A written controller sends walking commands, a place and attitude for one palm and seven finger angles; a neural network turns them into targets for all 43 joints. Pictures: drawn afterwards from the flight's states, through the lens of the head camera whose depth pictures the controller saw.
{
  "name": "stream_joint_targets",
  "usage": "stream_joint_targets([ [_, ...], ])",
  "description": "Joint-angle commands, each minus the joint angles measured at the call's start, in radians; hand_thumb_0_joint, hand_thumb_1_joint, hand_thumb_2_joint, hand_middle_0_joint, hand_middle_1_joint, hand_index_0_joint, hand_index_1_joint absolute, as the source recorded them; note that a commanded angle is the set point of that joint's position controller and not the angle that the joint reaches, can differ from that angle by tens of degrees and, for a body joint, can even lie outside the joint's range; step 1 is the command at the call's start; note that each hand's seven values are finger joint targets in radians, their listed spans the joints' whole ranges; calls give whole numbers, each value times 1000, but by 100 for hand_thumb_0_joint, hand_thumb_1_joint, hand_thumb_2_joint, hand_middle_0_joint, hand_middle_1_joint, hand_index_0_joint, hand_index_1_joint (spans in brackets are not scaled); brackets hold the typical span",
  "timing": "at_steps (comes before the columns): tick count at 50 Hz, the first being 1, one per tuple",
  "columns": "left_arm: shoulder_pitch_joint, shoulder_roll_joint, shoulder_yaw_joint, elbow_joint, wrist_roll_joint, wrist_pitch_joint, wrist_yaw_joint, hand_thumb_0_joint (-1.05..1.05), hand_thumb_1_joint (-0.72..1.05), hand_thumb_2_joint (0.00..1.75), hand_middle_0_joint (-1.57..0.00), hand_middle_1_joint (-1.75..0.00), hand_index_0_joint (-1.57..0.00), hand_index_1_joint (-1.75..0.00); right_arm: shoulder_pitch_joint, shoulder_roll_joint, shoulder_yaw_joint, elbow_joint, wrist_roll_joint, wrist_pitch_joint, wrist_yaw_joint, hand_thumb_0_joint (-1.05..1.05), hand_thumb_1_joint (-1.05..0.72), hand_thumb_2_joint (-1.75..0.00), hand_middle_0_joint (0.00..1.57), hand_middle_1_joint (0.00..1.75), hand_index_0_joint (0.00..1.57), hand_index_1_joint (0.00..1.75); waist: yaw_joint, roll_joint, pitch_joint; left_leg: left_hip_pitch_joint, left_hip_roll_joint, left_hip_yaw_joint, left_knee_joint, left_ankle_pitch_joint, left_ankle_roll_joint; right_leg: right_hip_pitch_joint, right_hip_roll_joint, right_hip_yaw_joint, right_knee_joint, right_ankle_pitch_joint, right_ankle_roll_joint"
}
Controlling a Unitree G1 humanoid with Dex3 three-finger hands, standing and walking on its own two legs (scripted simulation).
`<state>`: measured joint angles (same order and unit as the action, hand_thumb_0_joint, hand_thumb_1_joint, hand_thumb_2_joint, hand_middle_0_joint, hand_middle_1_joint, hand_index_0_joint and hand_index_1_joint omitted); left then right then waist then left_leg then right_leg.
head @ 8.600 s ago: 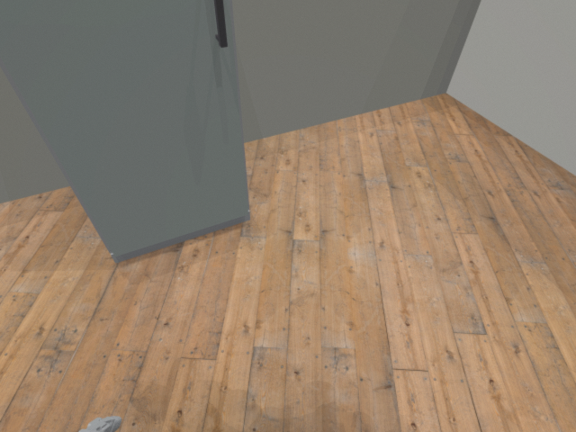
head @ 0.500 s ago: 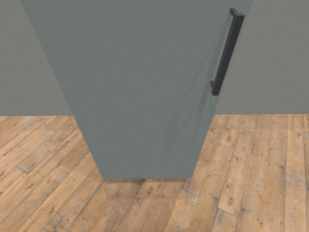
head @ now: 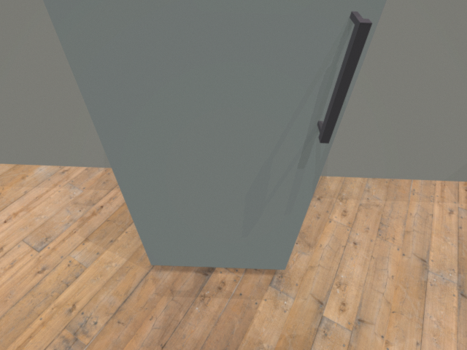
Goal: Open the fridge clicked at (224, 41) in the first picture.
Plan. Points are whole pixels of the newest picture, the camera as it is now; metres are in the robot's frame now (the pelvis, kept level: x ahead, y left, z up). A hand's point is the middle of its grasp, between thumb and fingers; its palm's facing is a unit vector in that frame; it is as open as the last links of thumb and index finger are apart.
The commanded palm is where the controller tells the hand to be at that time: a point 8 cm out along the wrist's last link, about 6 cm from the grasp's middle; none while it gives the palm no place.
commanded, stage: come to a stop and stand still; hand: right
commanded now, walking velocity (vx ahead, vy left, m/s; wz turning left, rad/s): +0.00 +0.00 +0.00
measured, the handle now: (337, 84) +0.55 -0.15 +0.21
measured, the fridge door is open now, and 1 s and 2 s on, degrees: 0 0 0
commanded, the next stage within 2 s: look again from close up in 0.38 s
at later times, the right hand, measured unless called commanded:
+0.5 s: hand out of the picture -0.01 -0.20 -0.17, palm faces +0.05 +0.98 -0.20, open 7.4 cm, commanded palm none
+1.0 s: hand out of the picture -0.01 -0.18 -0.17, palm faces +0.05 +0.98 -0.18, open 7.4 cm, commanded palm none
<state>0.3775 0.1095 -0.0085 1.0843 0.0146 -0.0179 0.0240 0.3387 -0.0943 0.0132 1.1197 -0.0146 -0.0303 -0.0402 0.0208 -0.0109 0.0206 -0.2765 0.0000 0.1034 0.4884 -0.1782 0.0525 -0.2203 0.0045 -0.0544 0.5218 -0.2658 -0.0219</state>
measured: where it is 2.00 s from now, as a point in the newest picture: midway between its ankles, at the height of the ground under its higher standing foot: outside the picture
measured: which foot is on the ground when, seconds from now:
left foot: down 0.00-1.00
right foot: down 0.00-1.00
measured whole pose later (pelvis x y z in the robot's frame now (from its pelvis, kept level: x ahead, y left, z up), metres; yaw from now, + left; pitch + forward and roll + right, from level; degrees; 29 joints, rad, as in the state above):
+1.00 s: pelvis -0.01 -0.01 +0.01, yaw -1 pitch -3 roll +0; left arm 0.31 0.15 -0.01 1.09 0.01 -0.02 0.01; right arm 0.32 -0.15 0.01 1.07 -0.01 -0.01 -0.03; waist 0.00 0.02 0.02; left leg -0.24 0.03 0.10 0.42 -0.13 0.02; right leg -0.18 0.04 -0.05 0.42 -0.20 -0.05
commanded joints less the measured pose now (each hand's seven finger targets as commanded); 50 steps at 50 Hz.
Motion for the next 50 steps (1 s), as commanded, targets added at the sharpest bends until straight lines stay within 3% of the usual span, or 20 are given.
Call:
stream_joint_targets([
  [1, 74, 72, 14, -47, 3, -12, 2, 0, 90, 90, -20, -30, -20, -30, 10, -119, -26, -65, -1, -8, -12, 0, -90, -90, 20, 30, 20, 30, 6, 16, 65, -48, 143, -161, -121, -158, 18, -65, -82, 106, -107, 18, 2],
  [3, 61, 96, 17, -63, 3, -10, 3, 0, 90, 90, -20, -30, -20, -30, 28, -112, -26, -71, -2, -2, -9, 0, -90, -90, 20, 30, 20, 30, -7, 17, 129, -28, 111, -149, -100, -165, 4, -164, -101, 146, -175, -79, -12],
  [5, 40, 109, 19, -77, 4, -13, 3, 0, 90, 90, -20, -30, -20, -30, 51, -117, -27, -77, -7, 0, -8, 0, -90, -90, 20, 30, 20, 30, -20, -18, 132, 14, 103, -141, -80, -114, 2, -199, -103, 162, -210, -110, -17],
  [7, 28, 123, 20, -82, 2, -16, 4, 0, 90, 90, -20, -30, -20, -30, 56, -121, -29, -85, -6, 1, -6, 0, -90, -90, 20, 30, 20, 30, -25, 1, 135, 36, 101, -139, -78, -93, -1, -211, -104, 171, -231, -137, -19],
  [21, -25, 186, 28, -99, 3, -19, -1, 0, 90, 90, -20, -30, -20, -30, 27, -170, -38, -131, -5, 2, 3, 0, -90, -90, 20, 30, 20, 30, -21, 20, 59, 86, 123, -138, -115, -80, -5, -136, -99, 172, -248, -112, -24],
  [23, -28, 186, 28, -93, 2, -18, -2, 0, 90, 90, -20, -30, -20, -30, 25, -176, -38, -128, -5, 3, 4, 0, -90, -90, 20, 30, 20, 30, -21, -1, 62, 91, 124, -137, -118, -82, -6, -142, -100, 174, -260, -127, -22],
  [29, -31, 187, 25, -75, 1, -12, -3, 0, 90, 90, -20, -30, -20, -30, 27, -178, -33, -111, -4, 3, 5, 0, -90, -90, 20, 30, 20, 30, -17, 21, 76, 72, 131, -150, -147, -129, -6, -130, -94, 162, -253, -131, -18],
  [34, -34, 180, 23, -59, 0, -14, -3, 0, 90, 90, -20, -30, -20, -30, 34, -172, -31, -97, -3, 1, 4, 0, -90, -90, 20, 30, 20, 30, -21, 3, 68, 84, 132, -150, -152, -105, -7, -120, -93, 160, -254, -104, -16],
  [50, -13, 141, 17, -23, -3, -10, -2, 0, 90, 90, -20, -30, -20, -30, 41, -155, -28, -85, -3, 2, -1, 0, -90, -90, 20, 30, 20, 30, -23, 30, 65, 101, 135, -148, -167, -88, -12, -113, -90, 140, -237, -53, -9],
])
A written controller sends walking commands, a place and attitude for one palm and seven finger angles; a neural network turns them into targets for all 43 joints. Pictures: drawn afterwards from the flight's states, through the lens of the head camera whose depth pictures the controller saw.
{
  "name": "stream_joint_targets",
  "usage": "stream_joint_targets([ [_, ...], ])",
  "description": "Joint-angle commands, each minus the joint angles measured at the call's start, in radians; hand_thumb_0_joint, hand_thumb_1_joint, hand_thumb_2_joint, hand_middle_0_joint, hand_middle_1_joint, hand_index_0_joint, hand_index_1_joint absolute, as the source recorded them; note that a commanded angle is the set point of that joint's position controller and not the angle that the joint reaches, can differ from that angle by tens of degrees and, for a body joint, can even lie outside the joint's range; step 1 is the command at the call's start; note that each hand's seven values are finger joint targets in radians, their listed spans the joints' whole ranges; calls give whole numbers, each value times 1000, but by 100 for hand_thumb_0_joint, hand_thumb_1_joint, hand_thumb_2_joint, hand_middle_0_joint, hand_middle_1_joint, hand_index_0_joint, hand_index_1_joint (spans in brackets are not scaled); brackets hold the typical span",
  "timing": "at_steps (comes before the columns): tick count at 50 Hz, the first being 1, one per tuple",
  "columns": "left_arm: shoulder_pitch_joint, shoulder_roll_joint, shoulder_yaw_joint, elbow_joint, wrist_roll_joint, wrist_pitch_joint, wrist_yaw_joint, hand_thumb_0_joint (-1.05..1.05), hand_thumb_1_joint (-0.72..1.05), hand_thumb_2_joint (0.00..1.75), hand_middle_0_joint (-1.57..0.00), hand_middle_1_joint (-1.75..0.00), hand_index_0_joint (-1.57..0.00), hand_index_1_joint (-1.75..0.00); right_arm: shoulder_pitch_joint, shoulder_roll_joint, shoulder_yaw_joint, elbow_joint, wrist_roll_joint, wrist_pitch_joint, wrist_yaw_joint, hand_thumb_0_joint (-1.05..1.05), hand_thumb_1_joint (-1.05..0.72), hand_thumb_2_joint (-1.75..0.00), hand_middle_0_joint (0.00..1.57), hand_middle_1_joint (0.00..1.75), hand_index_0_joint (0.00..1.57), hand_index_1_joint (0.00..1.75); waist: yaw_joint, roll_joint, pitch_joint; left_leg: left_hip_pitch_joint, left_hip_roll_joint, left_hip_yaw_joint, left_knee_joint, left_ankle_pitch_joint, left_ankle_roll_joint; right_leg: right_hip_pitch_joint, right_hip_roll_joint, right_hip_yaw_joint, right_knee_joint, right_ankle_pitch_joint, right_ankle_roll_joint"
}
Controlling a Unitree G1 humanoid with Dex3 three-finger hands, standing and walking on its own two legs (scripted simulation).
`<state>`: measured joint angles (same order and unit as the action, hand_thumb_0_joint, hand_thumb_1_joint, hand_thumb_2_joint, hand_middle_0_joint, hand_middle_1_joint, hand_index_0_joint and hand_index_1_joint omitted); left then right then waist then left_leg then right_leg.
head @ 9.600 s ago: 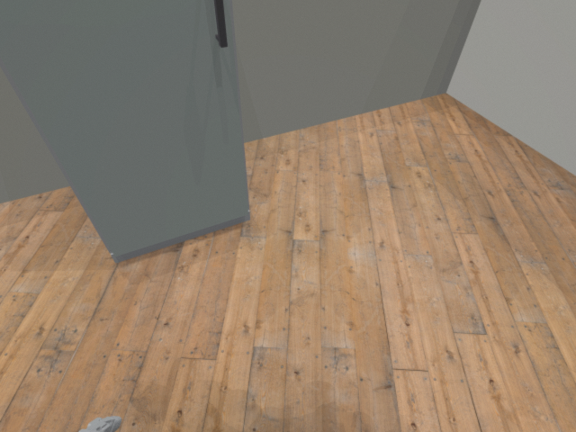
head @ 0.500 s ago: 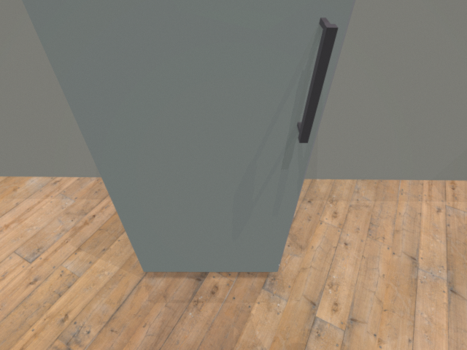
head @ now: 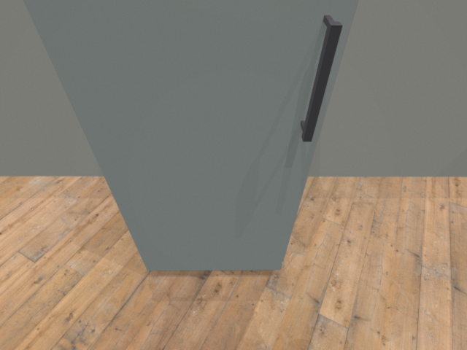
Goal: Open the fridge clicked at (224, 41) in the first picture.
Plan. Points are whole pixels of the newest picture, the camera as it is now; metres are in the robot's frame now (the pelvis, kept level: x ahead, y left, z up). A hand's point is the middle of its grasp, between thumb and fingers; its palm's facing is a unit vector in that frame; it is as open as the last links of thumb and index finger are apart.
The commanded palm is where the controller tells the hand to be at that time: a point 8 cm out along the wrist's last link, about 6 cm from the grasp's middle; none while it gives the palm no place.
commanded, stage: look again from close up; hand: right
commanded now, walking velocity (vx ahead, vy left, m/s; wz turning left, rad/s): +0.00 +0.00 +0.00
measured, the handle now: (316, 85) +0.56 -0.13 +0.20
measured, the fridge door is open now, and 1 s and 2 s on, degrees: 0 0 0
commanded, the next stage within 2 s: none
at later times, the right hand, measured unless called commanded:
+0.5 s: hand out of the picture -0.01 -0.15 -0.18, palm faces +0.06 +0.99 -0.15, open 7.4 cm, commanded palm none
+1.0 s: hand out of the picture +0.01 -0.16 -0.18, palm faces +0.06 +0.99 -0.15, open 7.3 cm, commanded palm none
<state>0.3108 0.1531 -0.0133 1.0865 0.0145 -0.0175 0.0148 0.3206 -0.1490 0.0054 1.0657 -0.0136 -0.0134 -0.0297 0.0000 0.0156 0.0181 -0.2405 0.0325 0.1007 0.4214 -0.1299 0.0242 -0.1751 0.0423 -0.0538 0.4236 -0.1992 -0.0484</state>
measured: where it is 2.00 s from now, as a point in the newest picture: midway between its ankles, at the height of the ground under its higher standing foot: outside the picture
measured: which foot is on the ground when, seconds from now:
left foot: down 0.00-1.00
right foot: down 0.00-1.00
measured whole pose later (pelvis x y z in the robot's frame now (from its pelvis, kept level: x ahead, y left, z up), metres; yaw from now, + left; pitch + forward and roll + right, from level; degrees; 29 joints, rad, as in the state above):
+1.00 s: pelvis +0.02 +0.00 +0.00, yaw +0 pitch -2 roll +0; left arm 0.32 0.11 -0.01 1.10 0.01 -0.02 0.02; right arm 0.34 -0.12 0.00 1.07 -0.01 -0.02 -0.03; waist -0.01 0.02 0.02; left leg -0.24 0.03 0.10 0.42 -0.15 0.02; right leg -0.17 0.04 -0.05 0.43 -0.23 -0.05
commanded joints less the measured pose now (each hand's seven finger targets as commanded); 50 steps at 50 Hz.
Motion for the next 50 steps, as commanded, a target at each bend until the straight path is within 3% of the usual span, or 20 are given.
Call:
stream_joint_targets([
  [1, 53, 96, 21, -25, -3, -10, 7, 0, 90, 90, -20, -30, -20, -30, 56, -96, -20, -31, -3, -13, -12, 0, -90, -90, 20, 30, 20, 30, -2, -6, 80, 58, 102, -145, -99, -146, 17, -165, -128, 142, -145, -131, 19],
  [24, 97, 54, 23, -11, -1, -4, 11, 0, 90, 90, -20, -30, -20, -30, 95, -65, -29, -29, -3, -11, -13, 0, -90, -90, 20, 30, 20, 30, -4, -1, 85, 29, 101, -152, -112, -215, 19, -172, -115, 131, -118, -156, 15],
  [50, 84, 51, 25, -11, -4, -12, 14, 0, 90, 90, -20, -30, -20, -30, 99, -57, -24, -24, -5, -14, -14, 0, -90, -90, 20, 30, 20, 30, -9, -10, 81, 72, 94, -128, -85, -96, 16, -158, -133, 143, -138, -96, 12],
])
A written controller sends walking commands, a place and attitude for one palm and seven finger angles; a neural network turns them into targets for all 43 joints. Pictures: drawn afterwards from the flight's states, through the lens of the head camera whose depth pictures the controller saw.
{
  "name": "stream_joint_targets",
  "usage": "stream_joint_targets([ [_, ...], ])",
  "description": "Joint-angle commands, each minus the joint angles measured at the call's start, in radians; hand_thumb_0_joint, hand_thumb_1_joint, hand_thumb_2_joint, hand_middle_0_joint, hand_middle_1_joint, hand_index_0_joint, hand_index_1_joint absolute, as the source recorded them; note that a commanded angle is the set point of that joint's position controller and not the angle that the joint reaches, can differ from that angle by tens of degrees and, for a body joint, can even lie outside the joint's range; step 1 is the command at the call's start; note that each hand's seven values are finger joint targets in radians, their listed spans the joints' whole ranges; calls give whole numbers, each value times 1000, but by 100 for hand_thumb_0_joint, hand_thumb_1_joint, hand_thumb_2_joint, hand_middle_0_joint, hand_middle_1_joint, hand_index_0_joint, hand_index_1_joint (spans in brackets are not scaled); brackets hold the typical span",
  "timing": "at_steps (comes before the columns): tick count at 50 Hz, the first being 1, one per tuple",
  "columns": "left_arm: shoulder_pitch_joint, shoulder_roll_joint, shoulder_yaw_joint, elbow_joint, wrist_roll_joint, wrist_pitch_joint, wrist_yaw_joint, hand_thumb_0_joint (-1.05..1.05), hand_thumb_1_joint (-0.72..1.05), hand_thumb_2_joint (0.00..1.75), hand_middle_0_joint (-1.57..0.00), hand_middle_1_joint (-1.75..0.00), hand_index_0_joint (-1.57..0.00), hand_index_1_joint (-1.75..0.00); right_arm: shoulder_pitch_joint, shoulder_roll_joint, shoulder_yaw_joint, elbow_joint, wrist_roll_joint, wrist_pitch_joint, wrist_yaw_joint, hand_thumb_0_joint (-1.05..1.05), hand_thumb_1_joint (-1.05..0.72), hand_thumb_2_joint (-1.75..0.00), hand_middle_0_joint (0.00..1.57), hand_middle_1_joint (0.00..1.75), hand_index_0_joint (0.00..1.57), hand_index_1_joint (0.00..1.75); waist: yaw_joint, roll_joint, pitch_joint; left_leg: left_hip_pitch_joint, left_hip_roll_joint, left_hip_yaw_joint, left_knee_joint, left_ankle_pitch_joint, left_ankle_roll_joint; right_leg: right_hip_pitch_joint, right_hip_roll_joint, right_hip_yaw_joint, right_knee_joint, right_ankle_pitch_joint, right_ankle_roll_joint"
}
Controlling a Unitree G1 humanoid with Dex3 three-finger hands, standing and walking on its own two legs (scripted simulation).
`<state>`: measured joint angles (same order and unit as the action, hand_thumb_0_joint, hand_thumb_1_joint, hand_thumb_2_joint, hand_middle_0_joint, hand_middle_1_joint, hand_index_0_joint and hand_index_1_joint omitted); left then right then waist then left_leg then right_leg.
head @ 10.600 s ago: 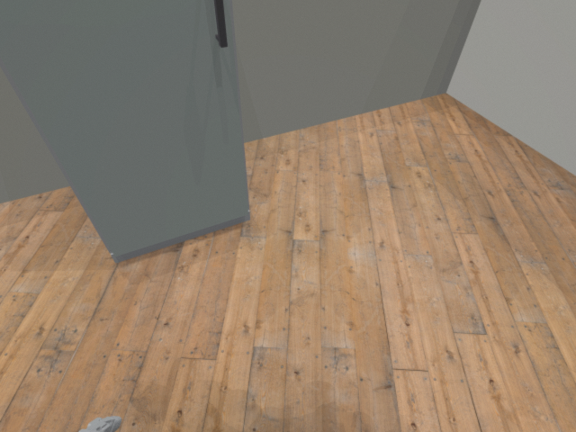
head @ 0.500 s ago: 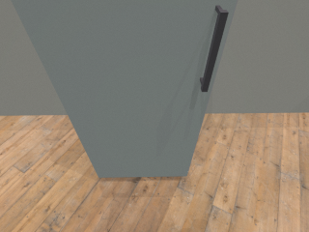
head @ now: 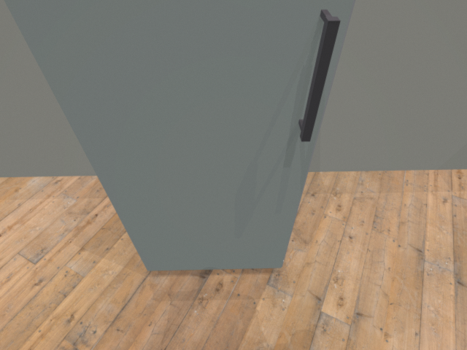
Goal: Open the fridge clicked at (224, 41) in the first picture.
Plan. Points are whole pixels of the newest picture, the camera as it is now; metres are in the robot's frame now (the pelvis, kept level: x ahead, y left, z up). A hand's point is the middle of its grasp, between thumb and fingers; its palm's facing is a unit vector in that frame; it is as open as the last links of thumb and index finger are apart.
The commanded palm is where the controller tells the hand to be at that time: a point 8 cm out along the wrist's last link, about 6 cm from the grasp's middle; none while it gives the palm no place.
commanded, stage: look again from close up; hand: right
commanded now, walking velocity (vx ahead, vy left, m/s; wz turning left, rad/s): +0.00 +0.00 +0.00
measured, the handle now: (314, 83) +0.55 -0.12 +0.20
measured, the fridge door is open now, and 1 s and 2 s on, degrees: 0 0 0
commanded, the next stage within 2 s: shuffle to correct the standing spot in 1.86 s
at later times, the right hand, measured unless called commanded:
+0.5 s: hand out of the picture +0.00 -0.16 -0.18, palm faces +0.04 +0.99 -0.16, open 7.3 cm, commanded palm none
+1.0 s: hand out of the picture +0.01 -0.15 -0.18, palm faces +0.03 +0.99 -0.16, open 7.3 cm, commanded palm none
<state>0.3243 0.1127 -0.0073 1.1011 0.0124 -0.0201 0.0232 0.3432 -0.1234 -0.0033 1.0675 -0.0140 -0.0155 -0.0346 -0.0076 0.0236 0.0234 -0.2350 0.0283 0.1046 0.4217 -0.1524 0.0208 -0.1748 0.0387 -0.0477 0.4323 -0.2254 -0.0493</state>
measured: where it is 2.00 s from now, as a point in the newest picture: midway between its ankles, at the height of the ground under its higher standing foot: outside the picture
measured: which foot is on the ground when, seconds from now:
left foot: down 0.00-1.00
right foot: down 0.00-1.00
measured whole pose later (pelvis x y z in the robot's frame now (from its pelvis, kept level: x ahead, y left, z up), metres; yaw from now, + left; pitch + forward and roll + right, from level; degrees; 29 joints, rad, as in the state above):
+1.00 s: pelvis +0.01 +0.01 +0.00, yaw +1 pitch -2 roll +0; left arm 0.30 0.13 -0.01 1.12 0.01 -0.03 0.03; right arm 0.32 -0.14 0.00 1.08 -0.01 -0.02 -0.03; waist -0.01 0.02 0.04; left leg -0.21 0.02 0.10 0.41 -0.17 0.03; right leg -0.13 0.03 -0.05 0.40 -0.23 -0.04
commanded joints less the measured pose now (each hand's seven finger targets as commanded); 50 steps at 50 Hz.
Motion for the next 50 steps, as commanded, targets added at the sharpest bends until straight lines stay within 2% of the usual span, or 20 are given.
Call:
stream_joint_targets([
  [1, 64, 94, 20, -25, -2, -10, 5, 0, 90, 90, -20, -30, -20, -30, 76, -81, -16, -26, -4, -13, -9, 0, -90, -90, 20, 30, 20, 30, -2, -11, 77, 65, 100, -130, -84, -73, 19, -156, -127, 136, -145, -66, 14],
  [11, 50, 104, 18, -22, -3, -18, 8, 0, 90, 90, -20, -30, -20, -30, 73, -83, -14, -18, -3, -14, -9, 0, -90, -90, 20, 30, 20, 30, -6, -35, 55, 95, 95, -118, -61, 4, 17, -130, -139, 140, -158, -10, 14],
  [14, 51, 104, 19, -20, -3, -16, 8, 0, 90, 90, -20, -30, -20, -30, 69, -82, -14, -16, -3, -12, -9, 0, -90, -90, 20, 30, 20, 30, -4, -26, 78, 79, 95, -118, -66, -22, 15, -134, -139, 140, -167, -47, 14],
  [20, 51, 106, 17, -15, -3, -18, 9, 0, 90, 90, -20, -30, -20, -30, 66, -86, -13, -13, -4, -13, -10, 0, -90, -90, 20, 30, 20, 30, -4, -19, 68, 89, 97, -115, -67, 4, 15, -111, -142, 132, -163, 1, 14],
  [24, 44, 108, 17, -13, -3, -16, 8, 0, 90, 90, -20, -30, -20, -30, 67, -89, -13, -11, -3, -13, -8, 0, -90, -90, 20, 30, 20, 30, -4, -11, 81, 71, 97, -127, -77, -31, 16, -113, -134, 128, -164, -36, 15],
  [31, 46, 107, 16, -9, -3, -18, 9, 0, 90, 90, -20, -30, -20, -30, 60, -95, -12, -11, -2, -17, -10, 0, -90, -90, 20, 30, 20, 30, -2, -21, 56, 90, 100, -127, -75, 16, 20, -84, -136, 118, -147, 39, 16],
  [39, 40, 110, 16, -5, -2, -14, 8, 0, 90, 90, -20, -30, -20, -30, 55, -98, -13, -9, -1, -15, -7, 0, -90, -90, 20, 30, 20, 30, -1, -20, 79, 63, 97, -138, -90, -44, 21, -90, -134, 116, -155, -21, 17],
  [47, 39, 113, 16, -3, -3, -18, 8, 0, 90, 90, -20, -30, -20, -30, 48, -109, -16, -11, -2, -19, -7, 0, -90, -90, 20, 30, 20, 30, -2, -17, 50, 85, 100, -138, -85, -5, 24, -74, -137, 110, -143, 25, 18],
  [50, 42, 112, 15, -2, -2, -17, 8, 0, 90, 90, -20, -30, -20, -30, 45, -112, -15, -12, -3, -19, -7, 0, -90, -90, 20, 30, 20, 30, -3, -16, 67, 85, 98, -136, -89, -11, 25, -85, -139, 109, -144, 19, 20],
])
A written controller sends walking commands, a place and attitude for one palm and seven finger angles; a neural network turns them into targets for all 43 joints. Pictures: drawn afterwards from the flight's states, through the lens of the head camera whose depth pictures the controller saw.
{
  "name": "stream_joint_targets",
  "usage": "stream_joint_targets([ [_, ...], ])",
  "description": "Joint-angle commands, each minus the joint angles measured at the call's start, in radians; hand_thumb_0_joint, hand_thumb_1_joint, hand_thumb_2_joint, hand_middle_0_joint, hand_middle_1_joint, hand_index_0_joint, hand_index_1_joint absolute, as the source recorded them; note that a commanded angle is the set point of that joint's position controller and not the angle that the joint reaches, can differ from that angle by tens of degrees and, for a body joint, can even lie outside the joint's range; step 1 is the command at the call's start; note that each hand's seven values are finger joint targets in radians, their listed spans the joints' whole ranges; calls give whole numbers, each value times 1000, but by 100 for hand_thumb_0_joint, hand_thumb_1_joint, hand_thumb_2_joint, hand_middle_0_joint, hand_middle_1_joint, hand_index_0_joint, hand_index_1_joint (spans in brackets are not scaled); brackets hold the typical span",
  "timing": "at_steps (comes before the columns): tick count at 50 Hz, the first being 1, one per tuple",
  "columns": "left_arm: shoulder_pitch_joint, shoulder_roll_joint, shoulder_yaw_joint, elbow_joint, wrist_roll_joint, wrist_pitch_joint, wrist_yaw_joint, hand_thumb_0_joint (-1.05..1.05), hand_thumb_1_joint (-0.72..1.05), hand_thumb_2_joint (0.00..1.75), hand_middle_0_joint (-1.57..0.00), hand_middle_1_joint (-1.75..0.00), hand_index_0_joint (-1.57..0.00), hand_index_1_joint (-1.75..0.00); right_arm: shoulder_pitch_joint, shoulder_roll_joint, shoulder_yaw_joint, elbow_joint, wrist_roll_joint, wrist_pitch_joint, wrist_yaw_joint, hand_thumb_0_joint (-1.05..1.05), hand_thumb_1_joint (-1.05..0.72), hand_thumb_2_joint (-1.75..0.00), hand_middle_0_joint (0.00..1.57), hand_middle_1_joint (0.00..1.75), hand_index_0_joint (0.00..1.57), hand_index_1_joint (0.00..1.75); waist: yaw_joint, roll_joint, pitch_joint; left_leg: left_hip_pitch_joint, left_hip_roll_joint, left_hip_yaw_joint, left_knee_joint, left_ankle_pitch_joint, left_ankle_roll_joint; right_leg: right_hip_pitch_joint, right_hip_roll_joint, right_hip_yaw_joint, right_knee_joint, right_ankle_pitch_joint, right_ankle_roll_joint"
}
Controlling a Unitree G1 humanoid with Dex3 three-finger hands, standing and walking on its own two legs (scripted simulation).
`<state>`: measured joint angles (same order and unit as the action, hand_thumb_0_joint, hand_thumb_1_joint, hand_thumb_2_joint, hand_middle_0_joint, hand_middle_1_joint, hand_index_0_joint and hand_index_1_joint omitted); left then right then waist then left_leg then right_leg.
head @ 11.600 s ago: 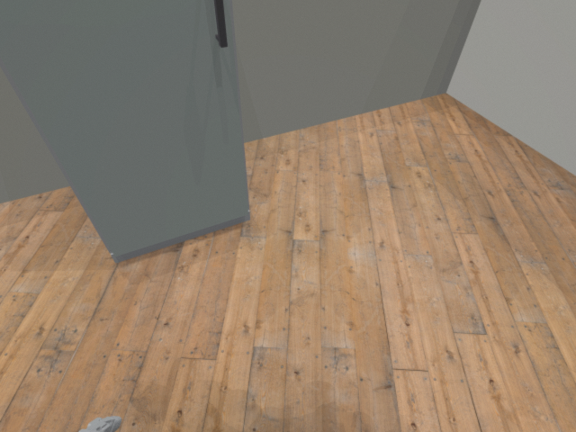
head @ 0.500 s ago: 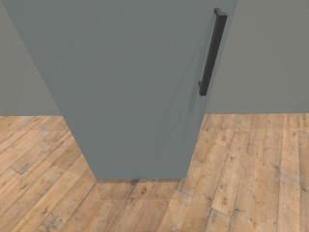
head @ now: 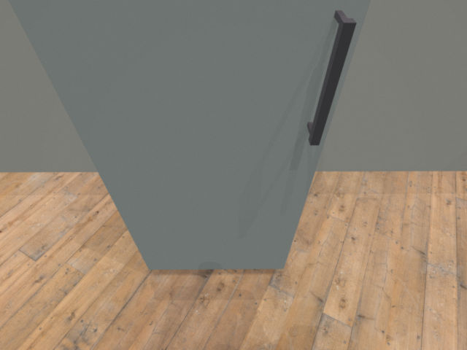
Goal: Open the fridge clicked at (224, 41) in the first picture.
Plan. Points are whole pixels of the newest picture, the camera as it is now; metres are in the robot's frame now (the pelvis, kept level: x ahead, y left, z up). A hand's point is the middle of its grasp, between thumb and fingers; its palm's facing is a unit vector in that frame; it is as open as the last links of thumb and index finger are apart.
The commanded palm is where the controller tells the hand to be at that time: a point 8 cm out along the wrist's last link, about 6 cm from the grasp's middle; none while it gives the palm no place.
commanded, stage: look again from close up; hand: right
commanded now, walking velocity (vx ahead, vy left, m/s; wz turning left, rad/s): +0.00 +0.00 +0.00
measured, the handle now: (325, 86) +0.53 -0.14 +0.20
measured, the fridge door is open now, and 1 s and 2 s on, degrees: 0 0 0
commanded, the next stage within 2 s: shuffle to correct the standing spot in 0.86 s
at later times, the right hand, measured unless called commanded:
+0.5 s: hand out of the picture +0.01 -0.16 -0.18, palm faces +0.04 +0.98 -0.17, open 7.4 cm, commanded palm none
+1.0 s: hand out of the picture +0.02 -0.16 -0.17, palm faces +0.04 +0.98 -0.19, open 7.4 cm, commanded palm none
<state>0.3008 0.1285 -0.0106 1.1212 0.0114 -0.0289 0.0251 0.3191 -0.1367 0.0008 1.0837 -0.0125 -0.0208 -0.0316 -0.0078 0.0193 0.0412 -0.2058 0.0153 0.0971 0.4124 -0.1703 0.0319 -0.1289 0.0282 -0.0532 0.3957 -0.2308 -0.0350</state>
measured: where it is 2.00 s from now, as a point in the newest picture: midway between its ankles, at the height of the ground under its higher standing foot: outside the picture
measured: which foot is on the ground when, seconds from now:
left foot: down 0.00-1.00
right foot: down 0.00-1.00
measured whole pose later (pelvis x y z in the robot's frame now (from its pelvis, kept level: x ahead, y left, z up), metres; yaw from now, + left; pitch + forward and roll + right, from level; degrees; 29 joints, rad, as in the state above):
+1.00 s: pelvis +0.01 +0.02 +0.00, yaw +0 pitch -2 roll +0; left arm 0.27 0.16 -0.02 1.12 0.01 -0.03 0.02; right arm 0.29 -0.17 0.00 1.08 -0.01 -0.03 -0.03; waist -0.01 0.02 0.04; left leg -0.19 -0.01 0.11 0.40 -0.18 0.05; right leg -0.12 0.01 -0.04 0.38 -0.24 -0.01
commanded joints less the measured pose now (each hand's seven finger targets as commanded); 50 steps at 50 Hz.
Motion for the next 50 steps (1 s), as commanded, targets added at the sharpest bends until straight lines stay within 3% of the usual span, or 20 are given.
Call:
stream_joint_targets([
  [1, 61, 99, 19, -22, -1, -8, 6, 0, 90, 90, -20, -30, -20, -30, 69, -99, -19, -29, -3, -14, -10, 0, -90, -90, 20, 30, 20, 30, -4, -14, 46, 52, 113, -133, -80, 3, 13, -127, -125, 115, -107, 24, 5],
  [14, 59, 106, 18, -20, 0, -5, 4, 0, 90, 90, -20, -30, -20, -30, 54, -115, -23, -31, -2, -14, -7, 0, -90, -90, 20, 30, 20, 30, -2, -3, 55, 37, 115, -148, -102, -61, 16, -132, -118, 108, -100, -4, 6],
  [26, 51, 116, 17, -21, -1, -9, 6, 0, 90, 90, -20, -30, -20, -30, 47, -129, -23, -32, -2, -20, -7, 0, -90, -90, 20, 30, 20, 30, -3, -22, 19, 73, 117, -143, -94, 25, 19, -105, -127, 104, -86, 68, 10],
  [48, 23, 139, 16, -22, 2, -9, 5, 0, 90, 90, -20, -30, -20, -30, 21, -151, -27, -33, -2, -20, -3, 0, -90, -90, 20, 30, 20, 30, -5, -21, 25, 74, 117, -139, -102, 10, 18, -98, -132, 108, -95, 68, 13],
  [50, 56, 81, 1, -6, 5, -1, 3, 0, 90, 90, -20, -30, -20, -30, 54, -97, -16, -16, -1, -13, -6, 0, -90, -90, 20, 30, 20, 30, -8, -5, 17, 85, 122, -143, -116, -60, 10, -104, -120, 90, -86, 15, 19],
])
